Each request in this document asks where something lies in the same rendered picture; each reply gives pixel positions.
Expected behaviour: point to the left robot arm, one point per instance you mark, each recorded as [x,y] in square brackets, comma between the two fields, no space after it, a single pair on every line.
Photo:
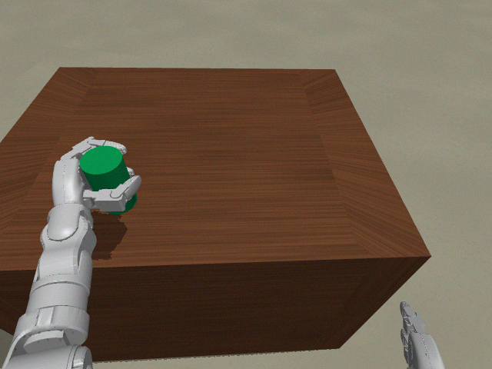
[55,325]

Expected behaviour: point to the left robot hand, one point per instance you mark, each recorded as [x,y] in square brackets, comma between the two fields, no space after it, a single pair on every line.
[69,184]

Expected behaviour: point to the right robot hand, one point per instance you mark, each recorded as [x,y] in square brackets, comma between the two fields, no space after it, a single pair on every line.
[420,349]

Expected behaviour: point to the can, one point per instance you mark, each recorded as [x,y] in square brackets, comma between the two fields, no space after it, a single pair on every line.
[104,168]

